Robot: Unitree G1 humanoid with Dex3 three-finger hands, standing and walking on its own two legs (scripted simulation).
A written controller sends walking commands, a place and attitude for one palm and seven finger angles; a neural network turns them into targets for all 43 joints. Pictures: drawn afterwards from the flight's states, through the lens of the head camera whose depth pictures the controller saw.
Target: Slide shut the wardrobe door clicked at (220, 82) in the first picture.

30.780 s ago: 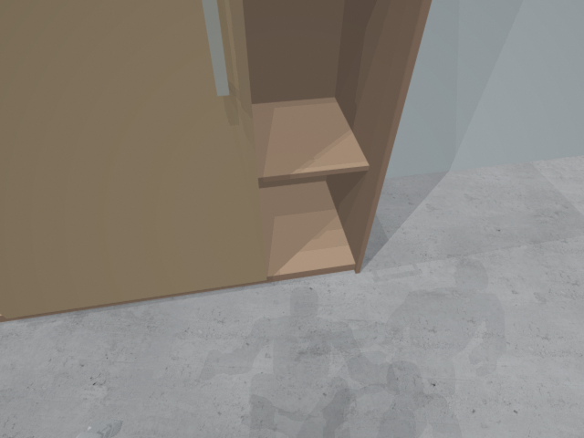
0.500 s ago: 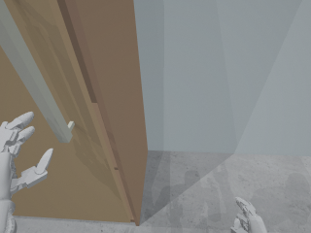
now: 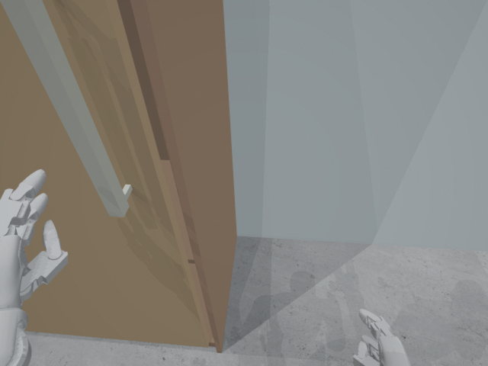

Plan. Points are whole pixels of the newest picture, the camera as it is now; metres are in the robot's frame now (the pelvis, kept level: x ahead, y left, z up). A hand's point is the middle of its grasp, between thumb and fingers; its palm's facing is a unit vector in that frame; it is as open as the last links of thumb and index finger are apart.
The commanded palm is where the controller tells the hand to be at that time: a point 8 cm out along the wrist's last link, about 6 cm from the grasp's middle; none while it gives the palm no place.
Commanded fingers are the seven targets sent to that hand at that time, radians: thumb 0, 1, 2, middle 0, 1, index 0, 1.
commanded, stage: step back with the hand held close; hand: left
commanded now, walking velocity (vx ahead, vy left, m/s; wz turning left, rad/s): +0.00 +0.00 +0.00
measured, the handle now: (88, 120) +0.34 +0.27 +0.27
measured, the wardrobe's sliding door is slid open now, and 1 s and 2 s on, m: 0.03 0.03 0.03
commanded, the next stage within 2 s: stop stepping back and stand still in 1.20 s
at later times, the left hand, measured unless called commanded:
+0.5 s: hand (35, 273) +0.16 +0.28 +0.16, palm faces +0.37 -0.76 -0.53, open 7.4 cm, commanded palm +0.11 +0.32 +0.17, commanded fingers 0.00 0.90 0.90 -0.20 -0.30 -0.20 -0.30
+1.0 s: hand out of the picture +0.10 +0.32 +0.18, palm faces +0.49 -0.74 -0.46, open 7.4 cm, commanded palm +0.04 +0.34 +0.17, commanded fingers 0.00 0.90 0.90 -0.20 -0.30 -0.20 -0.30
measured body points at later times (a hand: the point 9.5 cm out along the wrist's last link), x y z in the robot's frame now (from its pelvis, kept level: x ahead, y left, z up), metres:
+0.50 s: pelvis -0.04 +0.02 -0.01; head -0.02 +0.02 +0.44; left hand +0.14 +0.32 +0.19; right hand +0.13 -0.23 -0.08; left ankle -0.01 +0.08 -0.74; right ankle +0.00 -0.11 -0.74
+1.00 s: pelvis -0.10 +0.04 +0.00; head -0.08 +0.07 +0.45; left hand +0.07 +0.36 +0.21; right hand +0.06 -0.20 -0.08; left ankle -0.01 +0.08 -0.74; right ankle -0.23 -0.12 -0.68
